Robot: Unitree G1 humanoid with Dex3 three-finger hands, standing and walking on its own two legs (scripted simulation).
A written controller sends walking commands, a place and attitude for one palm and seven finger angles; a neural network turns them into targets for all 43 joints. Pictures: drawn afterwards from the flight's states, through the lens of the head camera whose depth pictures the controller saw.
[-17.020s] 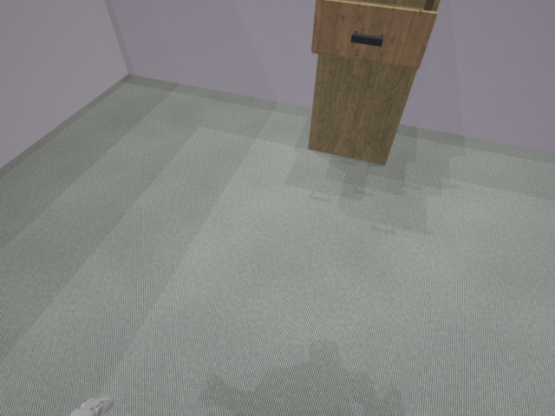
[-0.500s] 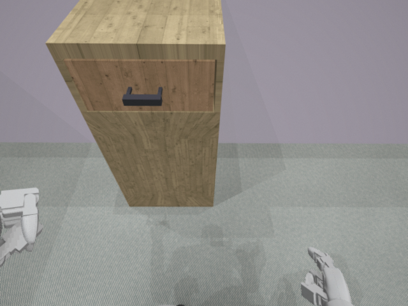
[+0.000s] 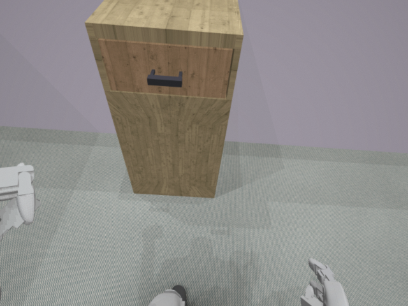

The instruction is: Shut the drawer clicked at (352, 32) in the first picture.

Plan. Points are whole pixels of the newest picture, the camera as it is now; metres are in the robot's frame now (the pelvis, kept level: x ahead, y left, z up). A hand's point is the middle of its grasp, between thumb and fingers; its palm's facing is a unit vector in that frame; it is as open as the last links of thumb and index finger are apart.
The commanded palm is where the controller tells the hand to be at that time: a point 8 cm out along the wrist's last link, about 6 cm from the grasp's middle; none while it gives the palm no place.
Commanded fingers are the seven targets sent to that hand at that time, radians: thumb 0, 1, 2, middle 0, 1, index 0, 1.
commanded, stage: step back with the hand held close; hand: left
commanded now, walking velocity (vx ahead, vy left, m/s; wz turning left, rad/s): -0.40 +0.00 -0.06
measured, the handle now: (165, 77) +0.76 +0.14 +0.03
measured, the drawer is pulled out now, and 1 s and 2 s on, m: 0.00 0.00 0.00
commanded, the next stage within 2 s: stop stepping back and stand still in 0.06 s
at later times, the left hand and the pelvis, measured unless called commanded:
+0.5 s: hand out of the picture +0.08 +0.26 +0.18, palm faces +0.31 -0.87 -0.39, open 3.3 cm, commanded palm +0.01 +0.31 +0.19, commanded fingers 0.00 0.90 0.90 -1.40 -1.60 -1.40 -1.60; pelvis -0.13 +0.04 +0.02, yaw -2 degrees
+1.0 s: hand out of the picture +0.03 +0.27 +0.20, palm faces +0.27 -0.82 -0.51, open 3.3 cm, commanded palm -0.02 +0.33 +0.19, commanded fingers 0.00 0.90 0.90 -1.40 -1.60 -1.40 -1.60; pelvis -0.17 +0.06 +0.01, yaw -3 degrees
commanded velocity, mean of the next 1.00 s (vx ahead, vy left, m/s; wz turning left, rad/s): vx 0.14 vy -0.07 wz -0.02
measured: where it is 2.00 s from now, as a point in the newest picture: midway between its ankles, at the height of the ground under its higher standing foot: outside the picture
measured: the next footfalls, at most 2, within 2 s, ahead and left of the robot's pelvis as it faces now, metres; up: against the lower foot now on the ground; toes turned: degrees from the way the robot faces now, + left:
right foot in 0.12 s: -0.06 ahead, -0.12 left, +0.00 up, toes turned +0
left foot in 0.30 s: +0.04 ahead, +0.10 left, +0.00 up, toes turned -1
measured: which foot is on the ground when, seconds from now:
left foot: down 0.00-0.12, up 0.14-0.28, down 0.30-0.52, up 0.54-0.74, down 0.76-1.00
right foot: up 0.00-0.10, down 0.12-0.30, up 0.32-0.52, down 0.54-0.76, up 0.78-1.00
